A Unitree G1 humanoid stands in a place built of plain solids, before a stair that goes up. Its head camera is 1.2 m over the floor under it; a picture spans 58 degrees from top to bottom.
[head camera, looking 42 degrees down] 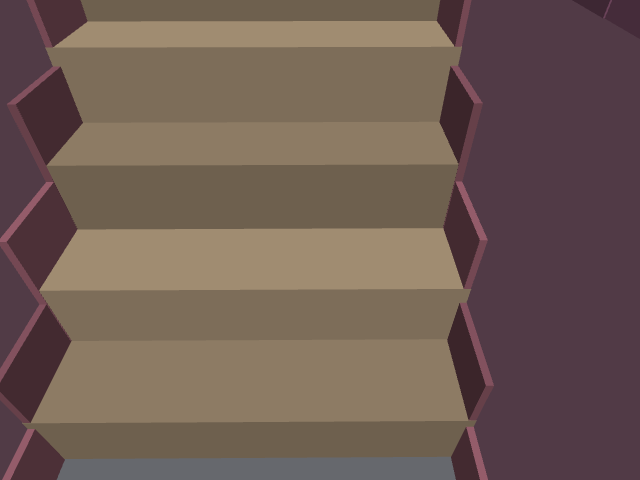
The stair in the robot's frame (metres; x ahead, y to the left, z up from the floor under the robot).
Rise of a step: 0.21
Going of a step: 0.23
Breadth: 1.07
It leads straight ahead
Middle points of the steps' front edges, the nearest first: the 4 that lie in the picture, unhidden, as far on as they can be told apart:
0.47 0.16 0.21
0.69 0.17 0.41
0.92 0.17 0.62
1.15 0.17 0.83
